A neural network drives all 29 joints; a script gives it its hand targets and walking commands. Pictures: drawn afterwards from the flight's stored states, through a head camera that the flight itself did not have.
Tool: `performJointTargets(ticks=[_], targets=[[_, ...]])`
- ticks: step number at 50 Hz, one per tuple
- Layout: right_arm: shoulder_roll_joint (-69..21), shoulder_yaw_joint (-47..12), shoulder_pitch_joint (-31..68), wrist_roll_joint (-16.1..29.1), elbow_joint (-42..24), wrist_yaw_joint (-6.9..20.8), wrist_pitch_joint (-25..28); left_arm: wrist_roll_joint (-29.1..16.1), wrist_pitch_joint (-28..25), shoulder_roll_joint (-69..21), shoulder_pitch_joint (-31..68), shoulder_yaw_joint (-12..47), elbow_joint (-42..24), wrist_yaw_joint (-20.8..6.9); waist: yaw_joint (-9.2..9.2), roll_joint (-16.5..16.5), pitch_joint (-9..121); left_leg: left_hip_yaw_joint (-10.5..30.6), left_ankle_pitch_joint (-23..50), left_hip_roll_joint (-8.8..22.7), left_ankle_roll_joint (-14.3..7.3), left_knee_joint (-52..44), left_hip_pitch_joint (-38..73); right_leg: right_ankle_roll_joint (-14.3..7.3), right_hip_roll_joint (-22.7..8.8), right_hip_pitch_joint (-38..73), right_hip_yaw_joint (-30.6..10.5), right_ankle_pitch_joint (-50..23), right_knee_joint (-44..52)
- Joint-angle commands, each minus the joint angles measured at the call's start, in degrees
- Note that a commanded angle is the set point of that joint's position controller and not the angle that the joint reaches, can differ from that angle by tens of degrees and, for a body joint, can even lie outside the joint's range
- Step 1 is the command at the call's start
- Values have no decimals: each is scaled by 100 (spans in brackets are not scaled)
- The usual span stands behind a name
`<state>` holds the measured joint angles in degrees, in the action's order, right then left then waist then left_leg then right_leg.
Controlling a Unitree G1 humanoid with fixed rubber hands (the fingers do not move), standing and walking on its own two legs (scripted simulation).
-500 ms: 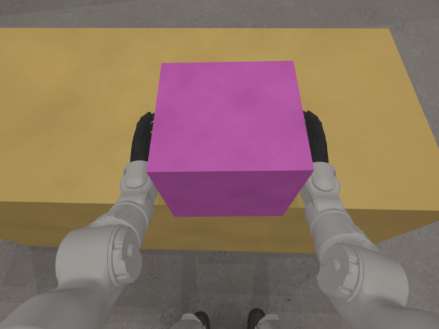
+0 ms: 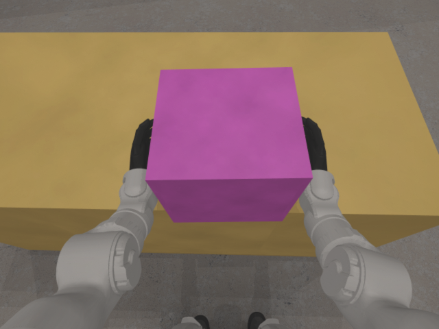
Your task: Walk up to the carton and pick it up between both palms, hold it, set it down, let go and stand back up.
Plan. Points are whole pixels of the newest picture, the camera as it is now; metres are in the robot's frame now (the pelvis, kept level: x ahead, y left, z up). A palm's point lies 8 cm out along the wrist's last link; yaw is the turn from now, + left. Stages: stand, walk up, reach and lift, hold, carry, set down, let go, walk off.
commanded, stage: reach and lift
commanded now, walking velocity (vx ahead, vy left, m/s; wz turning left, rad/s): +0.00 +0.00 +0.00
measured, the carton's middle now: (227, 152) +0.44 +0.00 -0.01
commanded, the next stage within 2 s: none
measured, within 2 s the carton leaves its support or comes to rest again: leaves its support in 1.76 s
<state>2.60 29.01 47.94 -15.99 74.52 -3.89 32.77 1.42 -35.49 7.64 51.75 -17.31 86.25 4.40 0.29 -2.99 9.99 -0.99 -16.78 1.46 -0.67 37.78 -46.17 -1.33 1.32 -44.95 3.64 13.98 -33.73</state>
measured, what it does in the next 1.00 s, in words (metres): stands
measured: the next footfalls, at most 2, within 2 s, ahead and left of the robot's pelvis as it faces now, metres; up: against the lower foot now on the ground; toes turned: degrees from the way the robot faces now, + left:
none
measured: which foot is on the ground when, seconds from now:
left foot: down 0.00-1.00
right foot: down 0.00-1.00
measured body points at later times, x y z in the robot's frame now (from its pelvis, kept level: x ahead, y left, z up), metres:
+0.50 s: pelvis +0.00 +0.00 +0.00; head +0.13 -0.01 +0.43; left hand +0.43 +0.17 -0.01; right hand +0.43 -0.16 -0.01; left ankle -0.01 +0.11 -0.72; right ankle +0.00 -0.11 -0.72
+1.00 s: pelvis -0.01 +0.00 -0.01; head +0.14 +0.00 +0.41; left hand +0.44 +0.17 -0.02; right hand +0.43 -0.16 -0.01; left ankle -0.01 +0.11 -0.72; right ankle +0.00 -0.11 -0.72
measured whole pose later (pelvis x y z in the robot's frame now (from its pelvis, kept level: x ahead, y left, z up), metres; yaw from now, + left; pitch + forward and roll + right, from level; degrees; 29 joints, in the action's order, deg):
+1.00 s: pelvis -0.01 +0.00 -0.01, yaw -1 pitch +32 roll -3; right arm 6.7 22.9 54.5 -11.2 88.5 -6.5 44.6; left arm -3.8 -42.2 8.7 56.2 -12.3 92.1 5.4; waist -0.5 -2.9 14.2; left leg -0.8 -17.4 2.8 -0.7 42.9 -57.1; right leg -1.5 2.2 -55.0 4.4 13.4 -36.7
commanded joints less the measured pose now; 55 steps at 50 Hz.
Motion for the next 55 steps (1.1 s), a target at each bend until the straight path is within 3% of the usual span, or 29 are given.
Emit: performJointTargets(ticks=[1,4,6,15,19,22,29,30,32,37,40,55], targets=[[-3260,-1559,2412,-1040,561,989,-135,901,-38,-3049,2716,1058,-396,-783,-8,3,3535,-181,2222,-29,293,-155,1604,99,-64,2177,71,-2162,-29],[-3262,-1456,2424,-1105,607,957,-150,948,-47,-2964,2711,979,-256,-798,-43,136,3475,-225,2031,-39,213,-182,1382,133,-70,2317,50,-2121,10],[-3266,-1501,2317,-1056,742,929,-133,876,-70,-3007,2715,1030,-269,-819,54,43,3491,-200,2083,-61,242,-174,1322,128,-96,2411,46,-2254,-31],[-3272,-1437,2391,-1184,1033,877,67,958,-198,-2938,2868,937,-100,-851,19,159,3377,-229,1826,-66,223,-227,1122,172,-100,2299,65,-2205,-27],[-3222,-1478,2444,-1149,1088,849,211,1035,-243,-2874,2628,826,80,-860,-80,119,3415,-202,1879,-81,203,-207,1020,185,-89,2305,58,-2328,-59],[-3167,-1361,2519,-1270,1198,828,344,1053,-347,-2884,2779,833,37,-831,-25,198,3443,-218,1902,-50,223,-181,1115,183,-49,2109,124,-2106,-31],[-3001,-1549,2574,-1313,1378,801,940,1064,-636,-3102,2619,1061,-73,-785,-27,61,3910,-169,2825,-7,366,71,1595,177,31,1812,189,-2795,-81],[-2958,-1294,2442,-1169,2016,812,437,884,-343,-2550,2591,915,766,-820,31,181,3124,-202,1839,-68,167,-13,1013,64,37,1976,101,-2207,-54],[-2880,-1283,2587,-1145,1853,819,304,656,-272,-2469,2720,966,578,-805,99,227,3135,-255,1416,-118,128,-173,676,128,25,2065,75,-2014,-91],[-2998,-1573,2692,-1047,1682,793,739,613,-618,-2954,2894,1214,248,-779,-80,-83,4160,-341,2479,-71,371,185,1118,145,118,1878,181,-2933,-317],[-2972,-1755,2775,-990,1649,800,942,588,-748,-3057,2902,1284,205,-789,-71,-101,4350,-290,2780,-85,406,290,1062,196,140,1946,211,-3351,-455],[-2811,-2279,3107,-487,1728,757,1064,177,-774,-3466,3006,1932,5,-741,-67,33,4756,-103,2987,-120,409,570,1563,242,392,1355,260,-3025,-470]])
